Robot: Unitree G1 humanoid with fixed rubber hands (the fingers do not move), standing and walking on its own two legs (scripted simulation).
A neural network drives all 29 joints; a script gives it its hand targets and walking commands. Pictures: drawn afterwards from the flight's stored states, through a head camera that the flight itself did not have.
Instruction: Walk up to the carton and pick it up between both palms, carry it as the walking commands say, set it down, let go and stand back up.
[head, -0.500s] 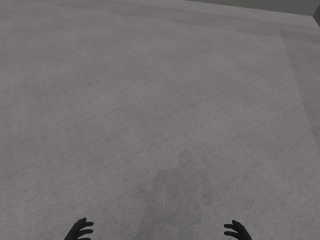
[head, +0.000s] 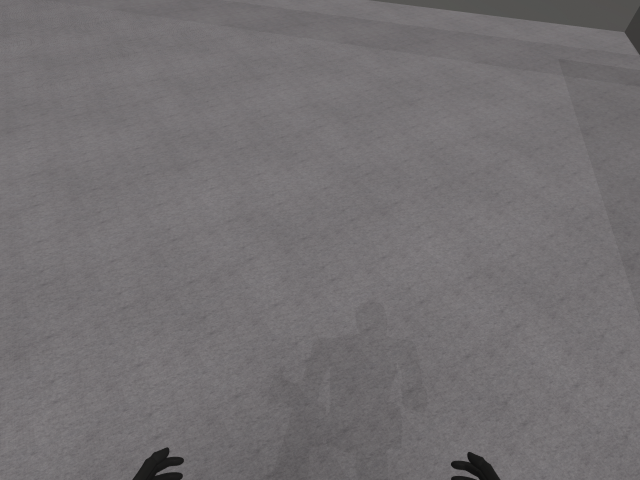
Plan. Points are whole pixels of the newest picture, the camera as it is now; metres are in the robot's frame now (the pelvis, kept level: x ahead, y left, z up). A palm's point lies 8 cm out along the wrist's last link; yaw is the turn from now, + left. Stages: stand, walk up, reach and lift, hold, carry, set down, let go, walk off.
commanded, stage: stand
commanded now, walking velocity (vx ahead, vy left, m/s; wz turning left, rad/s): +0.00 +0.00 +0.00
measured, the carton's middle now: out of the picture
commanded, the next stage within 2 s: walk up in 0.04 s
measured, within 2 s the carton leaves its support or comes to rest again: neither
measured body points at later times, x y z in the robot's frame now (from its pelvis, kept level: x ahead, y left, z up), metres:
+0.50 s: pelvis -0.01 +0.00 +0.00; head +0.01 +0.02 +0.45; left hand +0.03 +0.28 -0.12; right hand +0.15 -0.24 -0.11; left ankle -0.03 +0.10 -0.68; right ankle +0.00 -0.12 -0.73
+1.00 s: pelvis -0.01 +0.03 +0.01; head +0.02 +0.04 +0.46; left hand +0.02 +0.32 -0.11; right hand +0.17 -0.20 -0.11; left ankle -0.04 +0.12 -0.73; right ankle +0.05 -0.09 -0.71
